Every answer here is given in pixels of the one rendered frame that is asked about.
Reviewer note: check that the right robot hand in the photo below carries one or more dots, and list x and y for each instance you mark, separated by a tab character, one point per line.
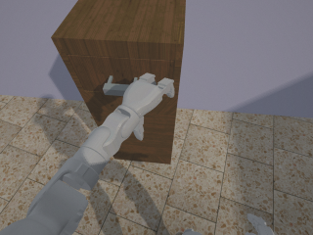
259	224

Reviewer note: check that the left robot upper arm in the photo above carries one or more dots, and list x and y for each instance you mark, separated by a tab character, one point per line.
57	213

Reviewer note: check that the left robot hand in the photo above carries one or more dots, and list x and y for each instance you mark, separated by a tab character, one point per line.
145	94

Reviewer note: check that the drawer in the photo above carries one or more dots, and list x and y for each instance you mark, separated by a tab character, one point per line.
94	71

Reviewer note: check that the handle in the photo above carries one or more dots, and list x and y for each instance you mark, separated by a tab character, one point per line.
115	89

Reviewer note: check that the robot left forearm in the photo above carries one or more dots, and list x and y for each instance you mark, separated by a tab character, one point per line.
84	168

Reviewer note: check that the cabinet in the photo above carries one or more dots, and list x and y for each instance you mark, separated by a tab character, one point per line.
144	29

